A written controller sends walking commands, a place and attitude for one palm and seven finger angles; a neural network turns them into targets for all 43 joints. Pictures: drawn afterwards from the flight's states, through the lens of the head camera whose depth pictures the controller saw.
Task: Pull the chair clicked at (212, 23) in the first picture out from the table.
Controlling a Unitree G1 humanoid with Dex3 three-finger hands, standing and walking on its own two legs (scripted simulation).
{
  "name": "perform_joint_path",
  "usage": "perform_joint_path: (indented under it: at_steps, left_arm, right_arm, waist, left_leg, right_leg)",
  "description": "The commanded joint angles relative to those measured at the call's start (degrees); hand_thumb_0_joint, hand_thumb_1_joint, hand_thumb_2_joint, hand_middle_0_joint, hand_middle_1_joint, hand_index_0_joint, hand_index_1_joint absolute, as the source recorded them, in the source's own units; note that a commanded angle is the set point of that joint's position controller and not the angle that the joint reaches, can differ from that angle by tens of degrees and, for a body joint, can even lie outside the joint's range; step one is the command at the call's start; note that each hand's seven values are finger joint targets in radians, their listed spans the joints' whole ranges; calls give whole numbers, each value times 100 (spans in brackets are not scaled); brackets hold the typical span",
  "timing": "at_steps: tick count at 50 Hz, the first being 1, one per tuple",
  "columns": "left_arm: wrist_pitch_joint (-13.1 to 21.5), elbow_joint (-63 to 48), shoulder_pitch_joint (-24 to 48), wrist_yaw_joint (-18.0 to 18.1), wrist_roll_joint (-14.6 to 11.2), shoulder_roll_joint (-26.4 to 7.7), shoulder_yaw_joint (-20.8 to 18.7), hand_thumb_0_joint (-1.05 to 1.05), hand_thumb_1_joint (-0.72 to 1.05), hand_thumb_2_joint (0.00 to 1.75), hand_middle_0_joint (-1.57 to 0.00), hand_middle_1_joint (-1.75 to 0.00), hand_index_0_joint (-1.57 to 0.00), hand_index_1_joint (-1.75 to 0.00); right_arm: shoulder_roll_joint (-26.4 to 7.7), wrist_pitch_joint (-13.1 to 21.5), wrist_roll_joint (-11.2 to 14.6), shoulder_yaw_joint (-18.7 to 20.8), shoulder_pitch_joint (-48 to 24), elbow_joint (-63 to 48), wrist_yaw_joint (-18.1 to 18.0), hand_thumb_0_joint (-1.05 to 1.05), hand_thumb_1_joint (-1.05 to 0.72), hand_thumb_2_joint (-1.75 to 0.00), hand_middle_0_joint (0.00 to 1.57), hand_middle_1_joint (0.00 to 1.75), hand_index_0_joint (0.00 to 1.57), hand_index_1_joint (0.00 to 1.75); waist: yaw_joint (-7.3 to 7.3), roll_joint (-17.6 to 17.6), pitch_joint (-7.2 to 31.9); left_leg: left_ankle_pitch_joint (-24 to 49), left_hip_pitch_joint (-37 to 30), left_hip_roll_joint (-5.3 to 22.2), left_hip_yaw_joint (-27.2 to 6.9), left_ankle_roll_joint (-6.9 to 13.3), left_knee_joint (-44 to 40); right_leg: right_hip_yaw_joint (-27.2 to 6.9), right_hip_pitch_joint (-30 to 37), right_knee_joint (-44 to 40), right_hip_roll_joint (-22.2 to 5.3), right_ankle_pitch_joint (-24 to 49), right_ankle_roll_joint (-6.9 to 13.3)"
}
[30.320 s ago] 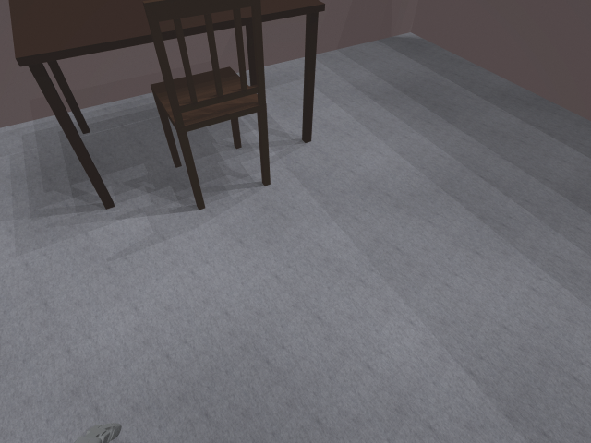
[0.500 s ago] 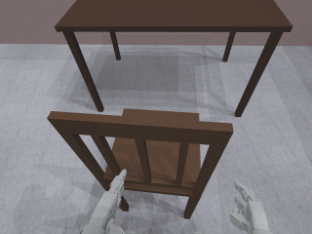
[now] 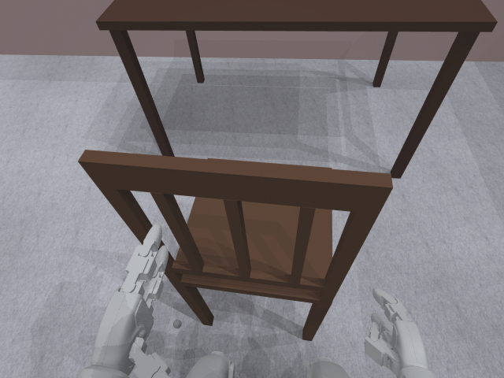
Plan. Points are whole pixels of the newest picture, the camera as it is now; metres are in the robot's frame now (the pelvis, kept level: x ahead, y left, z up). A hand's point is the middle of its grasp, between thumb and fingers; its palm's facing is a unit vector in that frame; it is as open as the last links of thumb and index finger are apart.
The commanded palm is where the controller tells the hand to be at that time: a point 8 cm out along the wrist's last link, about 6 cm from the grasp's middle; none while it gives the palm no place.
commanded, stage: draw the hand back to the body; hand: left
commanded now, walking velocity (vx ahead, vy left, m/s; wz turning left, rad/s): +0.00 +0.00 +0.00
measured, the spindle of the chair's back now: (240, 242) +0.34 +0.05 -0.01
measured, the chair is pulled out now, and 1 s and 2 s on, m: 0.52 0.52 0.52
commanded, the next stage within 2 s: step back with the hand held close in 1.16 s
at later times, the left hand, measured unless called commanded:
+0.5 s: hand (47, 262) +0.22 +0.22 +0.18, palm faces +0.33 -0.85 -0.42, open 13.4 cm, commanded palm +0.17 +0.27 +0.20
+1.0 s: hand out of the picture +0.25 +0.28 +0.22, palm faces +0.44 -0.78 -0.44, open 7.7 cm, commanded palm +0.19 +0.32 +0.25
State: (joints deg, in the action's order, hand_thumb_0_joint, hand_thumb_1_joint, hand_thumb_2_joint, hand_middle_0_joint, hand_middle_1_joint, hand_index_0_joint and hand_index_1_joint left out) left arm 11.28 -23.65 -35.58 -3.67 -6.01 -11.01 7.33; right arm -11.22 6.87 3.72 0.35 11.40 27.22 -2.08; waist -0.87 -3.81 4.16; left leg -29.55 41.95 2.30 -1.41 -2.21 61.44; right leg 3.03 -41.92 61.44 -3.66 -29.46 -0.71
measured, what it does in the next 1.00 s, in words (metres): rises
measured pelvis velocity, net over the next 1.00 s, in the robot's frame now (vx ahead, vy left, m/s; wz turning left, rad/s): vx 0.05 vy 0.02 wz -0.03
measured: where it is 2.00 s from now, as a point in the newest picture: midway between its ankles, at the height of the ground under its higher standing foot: outside the picture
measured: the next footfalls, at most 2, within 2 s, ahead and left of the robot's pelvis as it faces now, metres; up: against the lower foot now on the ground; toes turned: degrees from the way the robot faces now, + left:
none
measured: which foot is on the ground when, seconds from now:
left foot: down 0.00-1.00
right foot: down 0.00-1.00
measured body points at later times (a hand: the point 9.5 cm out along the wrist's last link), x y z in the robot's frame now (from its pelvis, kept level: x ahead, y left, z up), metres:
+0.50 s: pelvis +0.03 +0.01 +0.06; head +0.05 -0.02 +0.51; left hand +0.19 +0.27 +0.21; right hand +0.23 -0.21 -0.03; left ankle +0.01 +0.14 -0.67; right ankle +0.01 -0.13 -0.67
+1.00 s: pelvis +0.05 +0.02 +0.07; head +0.07 +0.00 +0.52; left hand +0.22 +0.32 +0.25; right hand +0.23 -0.20 -0.03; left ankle +0.01 +0.14 -0.67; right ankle +0.01 -0.13 -0.67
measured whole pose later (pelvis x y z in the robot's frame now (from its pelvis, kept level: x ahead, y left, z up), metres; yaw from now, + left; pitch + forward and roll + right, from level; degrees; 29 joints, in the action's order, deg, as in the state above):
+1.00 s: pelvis +0.05 +0.02 +0.07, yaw -2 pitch -2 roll -1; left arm 3.5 -25.5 -27.9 8.4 -2.5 -18.1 -19.2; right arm -12.3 5.1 0.7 0.9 8.4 38.7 -3.6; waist -4.6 -4.4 -4.1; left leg -17.7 6.3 1.5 1.7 -0.3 26.2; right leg 2.1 -6.2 24.2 -3.5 -15.8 -2.8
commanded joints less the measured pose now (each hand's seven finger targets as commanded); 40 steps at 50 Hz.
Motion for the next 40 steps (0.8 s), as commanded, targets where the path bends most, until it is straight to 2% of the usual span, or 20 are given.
perform_joint_path:
  at_steps: [1, 4, 5, 6, 8, 9, 12, 14, 15, 19, 20, 25, 26, 30, 31, 33, 34, 36, 39, 40]
  left_arm:
    - [503, -2038, 241, 162, -567, -561, -1212, 0, -48, 24, -1, -2, -1, -2]
    - [540, -1617, 207, 7, -793, -481, -1343, 0, -37, 29, -2, -4, -2, -4]
    - [4, -1121, -466, 602, 147, -1228, -1491, 0, -33, 31, -3, -5, -3, -5]
    - [-184, -1522, -391, 791, 221, -670, -1106, 0, -30, 32, -4, -5, -4, -5]
    - [-360, -1226, -510, 916, 299, -428, -1004, 0, -22, 36, -4, -7, -4, -7]
    - [-425, -1083, -496, 980, 344, -588, -1160, 0, -19, 37, -5, -8, -5, -8]
    - [-367, -1542, -123, 1126, 430, -981, -1456, 0, -8, 43, -7, -10, -7, -10]
    - [-352, -1735, 166, 1248, 468, -1360, -1785, 0, -1, 46, -7, -11, -7, -11]
    - [-338, -1835, 237, 1280, 471, -1316, -1776, 0, 3, 48, -8, -12, -8, -12]
    - [-343, -1759, 408, 1372, 457, -1461, -2120, 0, 17, 55, -10, -15, -10, -15]
    - [-344, -1648, 357, 1366, 445, -1317, -2081, 0, 21, 57, -10, -16, -10, -16]
    - [-339, -1381, 262, 1319, 444, -1219, -2268, 0, 39, 65, -13, -19, -13, -19]
    - [-336, -1360, 243, 1328, 416, -1333, -2444, 0, 43, 67, -13, -20, -13, -20]
    - [-307, -1542, 564, 1336, 435, -1570, -2826, 0, 57, 74, -16, -23, -16, -23]
    - [-307, -1520, 602, 1356, 413, -1688, -2991, 0, 61, 76, -16, -24, -16, -24]
    - [-293, -1698, 749, 1371, 421, -1810, -3183, 0, 68, 80, -17, -26, -17, -26]
    - [-307, -1789, 855, 1380, 429, -1942, -3319, 0, 72, 81, -18, -26, -18, -26]
    - [-311, -1826, 914, 1404, 413, -1944, -3423, 0, 79, 85, -19, -28, -19, -28]
    - [-371, -1624, 1033, 1408, 386, -2004, -3633, 0, 90, 90, -20, -30, -20, -30]
    - [-396, -1384, 938, 1376, 396, -1745, -3444, 0, 90, 90, -20, -30, -20, -30]
  right_arm:
    - [-560, 524, 83, 196, -457, -944, -268, 0, -90, -90, 20, 30, 20, 30]
    - [-601, 733, 104, 193, -465, -673, -295, 0, -90, -90, 20, 30, 20, 30]
    - [-530, 439, -51, 200, -399, -581, -413, 0, -90, -90, 20, 30, 20, 30]
    - [-469, 336, -93, 139, -349, -739, -411, 0, -90, -90, 20, 30, 20, 30]
    - [-479, 217, -105, 184, -499, -637, -420, 0, -90, -90, 20, 30, 20, 30]
    - [-505, 160, -108, 204, -522, -593, -441, 0, -90, -90, 20, 30, 20, 30]
    - [-542, 168, -167, 156, -632, -576, -483, 0, -90, -90, 20, 30, 20, 30]
    - [-571, 246, -195, 117, -675, -495, -515, 0, -90, -90, 20, 30, 20, 30]
    - [-541, 295, -205, 83, -677, -491, -522, 0, -90, -90, 20, 30, 20, 30]
    - [-554, 412, -216, 70, -693, -291, -508, 0, -90, -90, 20, 30, 20, 30]
    - [-531, 429, -224, 58, -708, -249, -501, 0, -90, -90, 20, 30, 20, 30]
    - [-574, 423, -246, 109, -793, -90, -392, 0, -90, -90, 20, 30, 20, 30]
    - [-589, 397, -258, 146, -822, -49, -387, 0, -90, -90, 20, 30, 20, 30]
    - [-583, 373, -281, 118, -860, 26, -333, 0, -90, -90, 20, 30, 20, 30]
    - [-593, 349, -289, 135, -888, 72, -341, 0, -90, -90, 20, 30, 20, 30]
    - [-590, 346, -293, 134, -881, 84, -332, 0, -90, -90, 20, 30, 20, 30]
    - [-606, 358, -288, 128, -906, 124, -316, 0, -90, -90, 20, 30, 20, 30]
    - [-585, 369, -297, 125, -854, 190, -302, 0, -90, -90, 20, 30, 20, 30]
    - [-622, 326, -296, 158, -872, 282, -273, 0, -90, -90, 20, 30, 20, 30]
    - [-604, 304, -301, 154, -846, 289, -259, 0, -90, -90, 20, 30, 20, 30]
  waist:
    - [82, 651, 1105]
    - [134, 651, 897]
    - [-266, 360, 933]
    - [-99, 335, 602]
    - [-89, 551, 267]
    - [-114, 745, 223]
    - [-176, 464, 206]
    - [-218, 249, 190]
    - [-220, 117, 148]
    - [-253, 42, 83]
    - [-235, 82, -24]
    - [-281, 354, -67]
    - [-301, 456, -28]
    - [-333, 139, 10]
    - [-348, 203, -46]
    - [-381, 28, 99]
    - [-384, -200, 139]
    - [-386, -358, 121]
    - [-380, -137, 90]
    - [-347, -56, -27]
  left_leg:
    - [1076, -894, -217, 67, 332, -1186]
    - [1257, -1033, -193, 23, 322, -1263]
    - [1337, -1414, 1, 128, 289, -1413]
    - [1335, -1535, -46, 120, 305, -1530]
    - [1351, -1693, -15, 146, 312, -1663]
    - [1464, -1747, -8, 129, 322, -1742]
    - [1491, -2199, -37, 135, 344, -2094]
    - [1594, -2400, -48, 108, 342, -2306]
    - [1659, -2534, -65, 116, 349, -2421]
    - [1961, -2889, -49, 97, 324, -2730]
    - [2022, -2949, -41, 113, 320, -2814]
    - [2491, -3202, 20, 137, 321, -3126]
    - [2604, -3248, 28, 149, 328, -3167]
    - [2890, -3405, 37, 177, 306, -3367]
    - [2978, -3431, 55, 153, 302, -3400]
    - [3254, -3605, 80, 160, 298, -3469]
    - [3364, -3659, 70, 167, 282, -3468]
    - [3701, -3806, 115, 154, 270, -3527]
    - [3899, -3867, 143, 167, 254, -3579]
    - [3926, -3856, 157, 194, 264, -3604]
  right_leg:
    - [60, 1093, -1613, 261, 855, 96]
    - [65, 1192, -1823, 247, 1110, 76]
    - [-268, 1536, -2060, 0, 1291, 205]
    - [-153, 1466, -2197, -54, 1443, 173]
    - [-102, 1546, -2401, -64, 1518, 143]
    - [-100, 1687, -2499, -49, 1648, 151]
    - [-89, 1934, -2693, -68, 1710, 155]
    - [-84, 2166, -2833, -62, 1796, 187]
    - [-77, 2236, -2872, -63, 1890, 189]
    - [-71, 2578, -3117, -15, 2175, 213]
    - [-39, 2624, -3135, -9, 2255, 195]
    - [7, 2998, -3306, 31, 2695, 172]
    - [4, 3094, -3327, 38, 2839, 167]
    - [-16, 3365, -3478, 35, 3018, 189]
    - [-23, 3387, -3501, 55, 3064, 201]
    - [-30, 3514, -3536, 45, 3180, 209]
    - [-79, 3585, -3597, 57, 3230, 229]
    - [-46, 3617, -3622, 45, 3323, 226]
    - [-26, 3734, -3752, 76, 3450, 222]
    - [21, 3684, -3760, 52, 3457, 192]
